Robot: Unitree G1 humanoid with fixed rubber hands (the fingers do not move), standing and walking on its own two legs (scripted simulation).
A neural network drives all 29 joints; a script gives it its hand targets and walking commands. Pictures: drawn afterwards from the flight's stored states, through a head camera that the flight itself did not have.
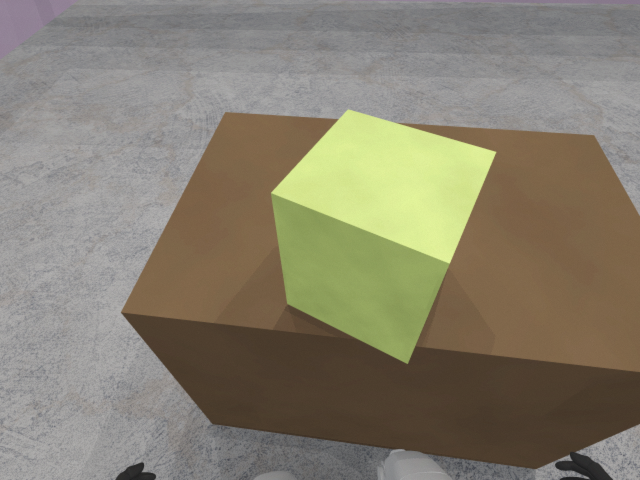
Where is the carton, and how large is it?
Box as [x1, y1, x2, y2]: [271, 109, 495, 363]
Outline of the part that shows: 348,109 271,192 287,303 407,363 495,152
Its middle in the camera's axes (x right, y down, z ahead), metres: +0.09 +0.00 +0.56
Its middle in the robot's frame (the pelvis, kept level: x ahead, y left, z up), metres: +0.42 -0.06 +0.04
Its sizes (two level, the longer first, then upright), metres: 0.210 0.200 0.250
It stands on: a pedestal, 0.67 m high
